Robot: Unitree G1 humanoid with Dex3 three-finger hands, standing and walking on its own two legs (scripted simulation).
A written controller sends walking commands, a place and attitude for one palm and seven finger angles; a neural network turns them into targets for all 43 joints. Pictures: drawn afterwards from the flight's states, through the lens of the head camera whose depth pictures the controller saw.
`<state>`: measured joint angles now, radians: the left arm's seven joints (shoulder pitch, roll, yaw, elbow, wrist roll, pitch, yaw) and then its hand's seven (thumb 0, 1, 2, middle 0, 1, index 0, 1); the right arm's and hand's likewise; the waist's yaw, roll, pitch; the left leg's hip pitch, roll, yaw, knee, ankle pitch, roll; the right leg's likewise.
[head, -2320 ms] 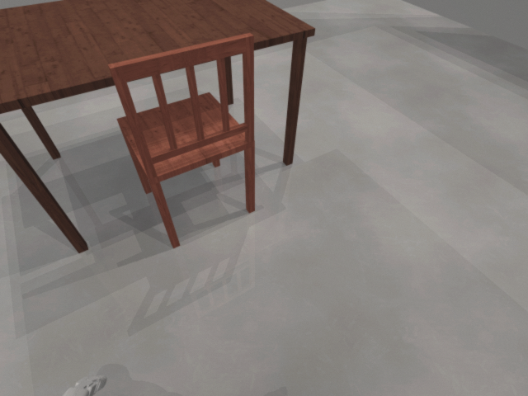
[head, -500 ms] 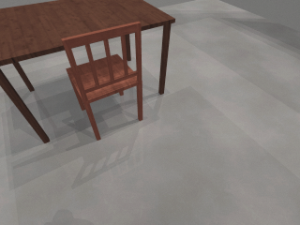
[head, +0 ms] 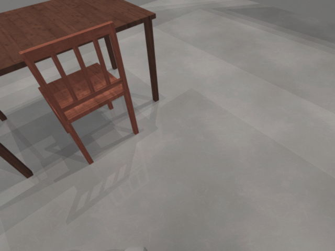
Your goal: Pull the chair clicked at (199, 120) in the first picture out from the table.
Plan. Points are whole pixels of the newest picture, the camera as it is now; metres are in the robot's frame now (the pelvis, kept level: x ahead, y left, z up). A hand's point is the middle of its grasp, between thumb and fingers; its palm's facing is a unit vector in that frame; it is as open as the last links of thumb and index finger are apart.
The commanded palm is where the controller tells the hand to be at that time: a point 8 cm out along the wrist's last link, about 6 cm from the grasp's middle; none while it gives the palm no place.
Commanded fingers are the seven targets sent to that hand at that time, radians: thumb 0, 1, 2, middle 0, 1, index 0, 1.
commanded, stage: walk to a spot facing it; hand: left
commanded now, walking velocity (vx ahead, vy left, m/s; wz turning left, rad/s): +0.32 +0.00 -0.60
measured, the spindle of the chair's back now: (84, 71) +0.89 +0.52 -0.10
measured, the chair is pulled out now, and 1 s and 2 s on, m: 0.00 0.00 0.00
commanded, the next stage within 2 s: none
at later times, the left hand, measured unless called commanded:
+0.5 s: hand (85, 245) +0.16 +0.27 -0.18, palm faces -0.14 -0.97 -0.18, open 7.4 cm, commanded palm none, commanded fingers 0.00 0.90 0.90 -0.20 -0.30 -0.20 -0.30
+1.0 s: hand (152, 140) +0.54 +0.13 -0.17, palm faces -0.57 -0.82 -0.09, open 7.4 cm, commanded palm none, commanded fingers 0.00 0.90 0.90 -0.20 -0.30 -0.20 -0.30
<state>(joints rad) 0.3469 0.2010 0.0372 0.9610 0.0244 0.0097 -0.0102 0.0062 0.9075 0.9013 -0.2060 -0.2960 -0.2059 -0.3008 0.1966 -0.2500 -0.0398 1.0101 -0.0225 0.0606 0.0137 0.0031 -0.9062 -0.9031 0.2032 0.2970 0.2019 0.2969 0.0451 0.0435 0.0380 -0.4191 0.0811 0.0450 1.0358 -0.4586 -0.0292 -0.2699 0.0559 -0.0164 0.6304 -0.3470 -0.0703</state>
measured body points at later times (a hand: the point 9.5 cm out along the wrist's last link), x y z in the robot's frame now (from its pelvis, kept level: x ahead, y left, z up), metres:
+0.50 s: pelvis +0.16 +0.07 +0.00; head +0.18 +0.10 +0.45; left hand +0.17 +0.32 -0.17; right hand +0.25 -0.18 -0.11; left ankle +0.22 +0.15 -0.73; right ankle +0.01 -0.05 -0.68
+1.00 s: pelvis +0.36 +0.05 +0.00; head +0.42 +0.05 +0.45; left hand +0.57 +0.17 -0.16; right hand +0.14 -0.05 -0.12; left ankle +0.23 +0.15 -0.72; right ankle +0.41 -0.08 -0.69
